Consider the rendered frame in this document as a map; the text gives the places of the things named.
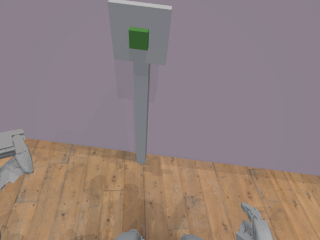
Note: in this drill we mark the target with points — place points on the right robot hand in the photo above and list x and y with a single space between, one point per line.
258 230

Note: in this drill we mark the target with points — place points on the left robot hand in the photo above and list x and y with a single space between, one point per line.
12 143

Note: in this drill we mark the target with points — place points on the button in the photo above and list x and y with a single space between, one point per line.
138 38

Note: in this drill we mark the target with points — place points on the left robot shin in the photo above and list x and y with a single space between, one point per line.
133 230

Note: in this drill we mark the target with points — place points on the panel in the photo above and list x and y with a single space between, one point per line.
124 14

